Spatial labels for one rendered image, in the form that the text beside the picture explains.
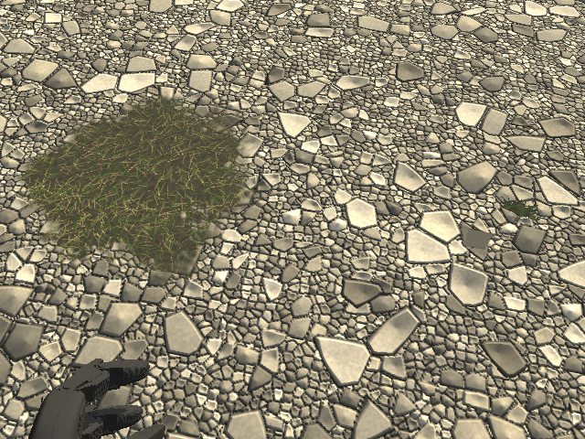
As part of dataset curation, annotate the robot left hand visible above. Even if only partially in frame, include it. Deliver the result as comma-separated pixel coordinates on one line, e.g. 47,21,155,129
28,359,165,439

